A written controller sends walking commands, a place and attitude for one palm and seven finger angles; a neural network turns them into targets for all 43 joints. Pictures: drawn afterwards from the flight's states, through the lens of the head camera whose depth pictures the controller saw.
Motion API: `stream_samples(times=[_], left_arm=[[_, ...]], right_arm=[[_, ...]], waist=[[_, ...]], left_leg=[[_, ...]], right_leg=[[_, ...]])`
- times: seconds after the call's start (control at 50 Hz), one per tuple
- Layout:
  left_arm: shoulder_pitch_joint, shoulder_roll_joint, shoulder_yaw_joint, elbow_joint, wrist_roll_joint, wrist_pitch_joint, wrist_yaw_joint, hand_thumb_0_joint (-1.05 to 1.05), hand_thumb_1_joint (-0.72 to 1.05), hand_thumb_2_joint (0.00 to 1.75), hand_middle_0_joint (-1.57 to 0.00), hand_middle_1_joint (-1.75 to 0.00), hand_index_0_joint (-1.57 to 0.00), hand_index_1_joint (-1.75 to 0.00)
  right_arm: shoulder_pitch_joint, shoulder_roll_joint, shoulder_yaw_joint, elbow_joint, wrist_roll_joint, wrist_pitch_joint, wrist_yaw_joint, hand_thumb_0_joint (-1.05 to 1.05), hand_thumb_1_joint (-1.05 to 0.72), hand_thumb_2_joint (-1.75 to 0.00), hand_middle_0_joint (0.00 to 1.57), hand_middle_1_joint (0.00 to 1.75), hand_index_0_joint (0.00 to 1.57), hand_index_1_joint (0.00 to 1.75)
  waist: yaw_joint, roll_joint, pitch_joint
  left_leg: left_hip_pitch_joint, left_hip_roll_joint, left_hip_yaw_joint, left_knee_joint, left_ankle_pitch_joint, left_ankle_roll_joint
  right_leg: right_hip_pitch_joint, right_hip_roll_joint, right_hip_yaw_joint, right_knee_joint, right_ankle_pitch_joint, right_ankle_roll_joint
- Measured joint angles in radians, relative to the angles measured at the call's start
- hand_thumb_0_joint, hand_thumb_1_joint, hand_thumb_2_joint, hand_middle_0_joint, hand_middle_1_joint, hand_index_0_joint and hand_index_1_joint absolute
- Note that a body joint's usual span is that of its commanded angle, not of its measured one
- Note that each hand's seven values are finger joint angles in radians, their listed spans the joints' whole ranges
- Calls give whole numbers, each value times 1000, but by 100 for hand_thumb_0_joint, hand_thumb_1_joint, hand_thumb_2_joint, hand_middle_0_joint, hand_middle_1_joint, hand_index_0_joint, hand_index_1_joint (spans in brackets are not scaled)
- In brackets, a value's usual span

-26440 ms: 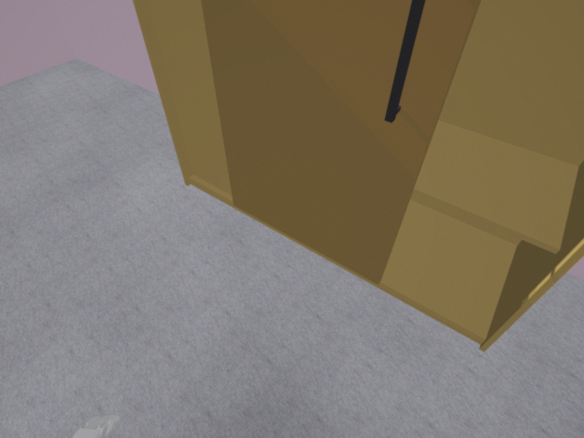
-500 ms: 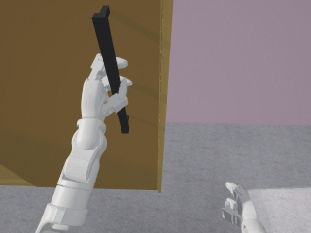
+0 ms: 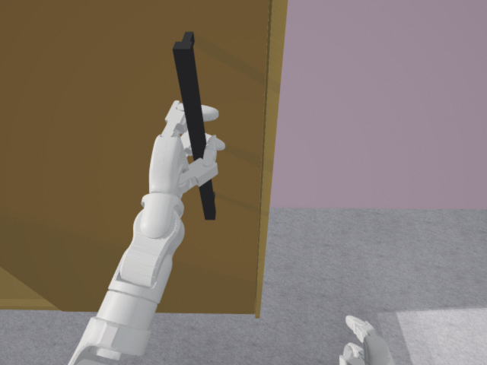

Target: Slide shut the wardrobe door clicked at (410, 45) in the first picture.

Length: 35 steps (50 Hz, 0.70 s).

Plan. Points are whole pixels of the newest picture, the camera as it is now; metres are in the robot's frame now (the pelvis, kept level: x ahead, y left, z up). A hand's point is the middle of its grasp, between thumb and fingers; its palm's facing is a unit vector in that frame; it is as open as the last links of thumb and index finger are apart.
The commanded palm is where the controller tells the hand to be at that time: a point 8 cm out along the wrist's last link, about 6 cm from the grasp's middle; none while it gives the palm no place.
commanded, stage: stop walking and hold the door there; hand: left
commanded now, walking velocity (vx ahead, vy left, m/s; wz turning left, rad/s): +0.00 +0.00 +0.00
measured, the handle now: (201, 145) +0.40 +0.11 +0.17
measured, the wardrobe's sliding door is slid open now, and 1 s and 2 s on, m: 0.00 0.00 0.00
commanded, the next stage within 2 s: loosen the grip on the handle in 0.10 s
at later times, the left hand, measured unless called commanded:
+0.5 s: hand (211, 162) +0.35 +0.08 +0.18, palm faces +0.09 -1.00 -0.02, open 11.2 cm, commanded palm +0.32 +0.12 +0.18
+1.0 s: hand (206, 165) +0.35 +0.09 +0.18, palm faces -0.01 -1.00 -0.06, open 14.7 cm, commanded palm +0.33 +0.17 +0.17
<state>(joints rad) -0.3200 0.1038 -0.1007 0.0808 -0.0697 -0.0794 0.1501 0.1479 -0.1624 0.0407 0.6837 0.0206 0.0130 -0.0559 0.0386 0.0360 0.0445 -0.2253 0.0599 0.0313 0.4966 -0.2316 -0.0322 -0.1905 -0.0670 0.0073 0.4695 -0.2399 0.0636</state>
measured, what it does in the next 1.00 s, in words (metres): stands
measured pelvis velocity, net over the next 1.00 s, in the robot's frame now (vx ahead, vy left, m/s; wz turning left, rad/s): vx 0.01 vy -0.03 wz -0.01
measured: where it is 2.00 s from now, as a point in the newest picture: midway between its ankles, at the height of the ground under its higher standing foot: outside the picture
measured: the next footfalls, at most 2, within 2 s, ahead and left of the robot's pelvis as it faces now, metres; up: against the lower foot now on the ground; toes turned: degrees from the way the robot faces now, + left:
none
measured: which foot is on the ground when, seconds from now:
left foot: down 0.00-1.00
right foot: down 0.00-1.00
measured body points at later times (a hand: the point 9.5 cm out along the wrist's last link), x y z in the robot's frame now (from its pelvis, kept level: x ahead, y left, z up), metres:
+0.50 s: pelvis -0.02 -0.02 -0.01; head -0.06 -0.03 +0.44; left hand +0.34 +0.14 +0.18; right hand +0.15 -0.25 -0.08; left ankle +0.02 +0.14 -0.74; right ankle +0.01 -0.16 -0.74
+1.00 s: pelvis +0.01 -0.03 -0.01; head +0.00 -0.05 +0.44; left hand +0.34 +0.15 +0.18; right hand +0.17 -0.28 -0.10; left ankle +0.02 +0.14 -0.74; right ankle +0.01 -0.16 -0.74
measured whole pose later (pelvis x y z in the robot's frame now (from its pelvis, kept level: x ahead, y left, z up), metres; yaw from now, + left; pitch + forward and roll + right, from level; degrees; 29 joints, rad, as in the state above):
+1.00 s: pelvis +0.01 -0.03 -0.01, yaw +0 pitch +0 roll +1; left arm -0.28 0.17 0.08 0.22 -0.15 -0.28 -0.06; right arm 0.22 -0.24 0.00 0.71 0.03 -0.22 -0.05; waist 0.02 0.02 -0.02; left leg -0.27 0.08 0.00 0.53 -0.25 -0.06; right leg -0.28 -0.04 0.00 0.59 -0.31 0.02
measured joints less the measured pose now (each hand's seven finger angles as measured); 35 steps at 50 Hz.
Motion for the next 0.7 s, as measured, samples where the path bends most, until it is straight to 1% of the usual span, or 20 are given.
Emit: stream_samples(times=[0.2, 0.22, 0.24, 0.26, 0.28, 0.32, 0.34, 0.36, 0.38, 0.44, 0.48, 0.52, 0.6, 0.64, 0.7], left_arm=[[-9, -11, -19, 22, 2, -7, 4, 4, 78, 79, -45, -140, -20, -136], [-25, 10, -8, 25, 26, -10, -23, 3, 75, 79, -45, -140, -20, -136], [-57, 42, 1, 63, 52, -34, -63, 1, 70, 78, -46, -140, -20, -136], [-79, 61, 7, 87, 54, -43, -93, 0, 65, 77, -48, -140, -22, -136], [-96, 62, 16, 103, 38, -37, -112, -1, 62, 77, -51, -140, -24, -137], [-109, 37, 49, 128, -20, 7, -135, -2, 57, 75, -53, -140, -27, -136], [-106, 25, 68, 146, -42, 22, -134, -2, 53, 74, -53, -140, -28, -134], [-101, 15, 86, 168, -55, 26, -123, -1, 49, 72, -53, -140, -29, -133], [-97, 6, 101, 192, -59, 21, -106, -1, 44, 69, -52, -140, -29, -133], [-97, -3, 126, 261, -35, -26, -48, -1, 25, 59, -50, -140, -27, -131], [-104, 6, 134, 294, -15, -69, -22, 0, 8, 51, -49, -139, -24, -130], [-108, 19, 141, 313, -4, -113, -13, 0, -7, 43, -47, -138, -21, -128], [-99, 49, 153, 312, -5, -183, -38, 0, -31, 32, -43, -135, -17, -126], [-90, 70, 165, 315, -3, -217, -73, 0, -39, 28, -40, -132, -17, -125], [-63, 99, 170, 292, -23, -248, -129, 0, -46, 24, -38, -128, -20, -123]], right_arm=[[-24, -12, -8, -2, 0, 0, -4, 1, -90, -90, 20, 30, 20, 29], [-33, -10, -18, -2, -9, -9, 1, 1, -90, -90, 20, 30, 20, 29], [-39, -1, -27, 6, -13, -33, 8, 1, -90, -90, 20, 30, 20, 29], [-36, 6, -31, 9, -5, -59, 14, 1, -90, -90, 20, 30, 20, 29], [-27, 9, -33, 4, 6, -81, 20, 1, -90, -90, 20, 30, 20, 29], [-8, 0, -32, -13, 14, -110, 29, 1, -90, -90, 20, 30, 20, 29], [-2, -8, -29, -19, 14, -121, 32, 1, -90, -90, 20, 30, 20, 29], [5, -17, -27, -24, 14, -132, 33, 1, -90, -90, 20, 30, 20, 30], [11, -25, -27, -27, 15, -142, 34, 1, -90, -90, 20, 30, 20, 30], [37, -40, -25, -35, 16, -167, 40, 1, -90, -90, 20, 30, 20, 30], [56, -42, -23, -34, 14, -181, 43, 1, -90, -90, 20, 30, 20, 29], [76, -45, -23, -29, 12, -195, 44, 1, -90, -90, 20, 30, 20, 29], [118, -59, -28, -1, 12, -212, 40, 1, -90, -90, 20, 30, 20, 29], [131, -68, -29, 21, 12, -212, 32, 1, -90, -90, 20, 30, 20, 29], [145, -79, -33, 47, 14, -211, 20, 1, -90, -90, 20, 30, 20, 29]], waist=[[11, -4, -11], [16, -6, 4], [19, -25, 7], [17, -49, 1], [16, -67, -5], [11, -73, -17], [6, -66, -30], [-1, -55, -44], [-11, -42, -56], [-35, -24, -76], [-43, -29, -75], [-45, -33, -65], [-43, -26, -46], [-43, -19, -43], [-41, -10, -38]], left_leg=[[-1, -6, 2, -2, 0, 5], [2, 0, 5, 1, 0, 5], [2, -1, 11, -10, 7, 2], [-5, -7, 9, -25, 25, -10], [-10, -12, 3, -35, 38, -14], [-6, -12, -3, -38, 46, -16], [-5, -9, -1, -31, 41, -16], [-6, -5, 2, -19, 34, -16], [-7, -2, 2, -7, 27, -16], [-14, 1, -2, 18, 15, -17], [-20, 4, -3, 31, 12, -19], [-27, 10, -3, 42, 7, -22], [-42, 22, -8, 55, 0, -26], [-50, 23, -14, 56, -6, -20], [-55, 22, -22, 49, -10, -10]], right_leg=[[0, -6, 1, -3, 1, 4], [3, 0, 4, -7, 4, 3], [-11, -1, 11, 4, 8, -5], [-31, -6, 9, 23, 7, -15], [-46, -10, 3, 41, 6, -26], [-45, -10, -5, 50, 5, -42], [-39, -8, -5, 46, -1, -43], [-36, -6, -2, 46, -6, -34], [-36, -3, -2, 52, -9, -25], [-47, 0, -4, 89, -22, -21], [-62, 2, -3, 117, -34, -27], [-74, 9, -1, 138, -42, -34], [-92, 23, -3, 153, -48, -44], [-99, 28, -3, 152, -49, -47], [-104, 34, -2, 141, -48, -50]])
